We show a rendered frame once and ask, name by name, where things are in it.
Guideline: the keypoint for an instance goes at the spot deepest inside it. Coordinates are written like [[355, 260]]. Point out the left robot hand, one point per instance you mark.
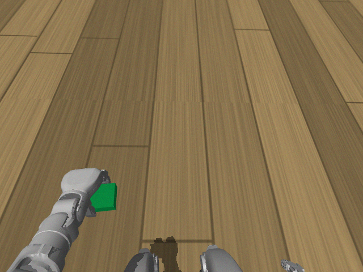
[[87, 180]]

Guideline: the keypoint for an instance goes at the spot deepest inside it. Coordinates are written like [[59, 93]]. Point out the right robot hand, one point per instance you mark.
[[291, 267]]

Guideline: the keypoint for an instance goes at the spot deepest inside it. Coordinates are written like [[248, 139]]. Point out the small box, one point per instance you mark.
[[104, 199]]

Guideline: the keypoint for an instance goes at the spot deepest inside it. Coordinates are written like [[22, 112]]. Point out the left robot arm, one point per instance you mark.
[[51, 243]]

